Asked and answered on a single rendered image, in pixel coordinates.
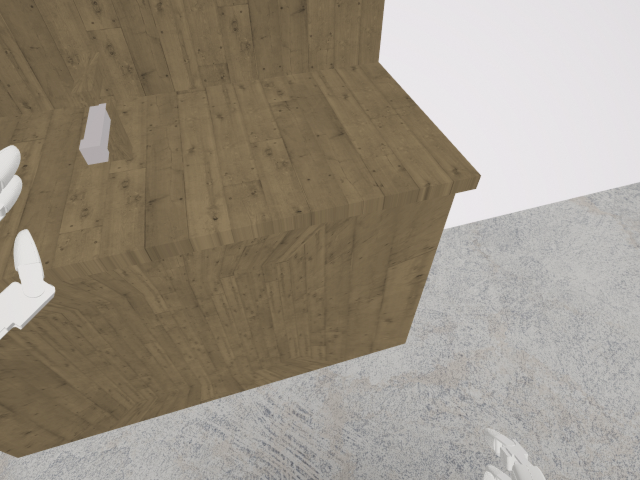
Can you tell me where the tap lever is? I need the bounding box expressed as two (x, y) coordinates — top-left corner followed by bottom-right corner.
(79, 103), (111, 165)

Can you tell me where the counter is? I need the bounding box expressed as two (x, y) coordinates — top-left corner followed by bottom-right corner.
(0, 0), (481, 458)

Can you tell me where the right robot hand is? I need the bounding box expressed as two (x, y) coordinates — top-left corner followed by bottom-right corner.
(483, 428), (546, 480)

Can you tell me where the left robot hand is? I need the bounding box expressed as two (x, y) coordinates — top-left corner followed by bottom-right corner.
(0, 145), (55, 340)

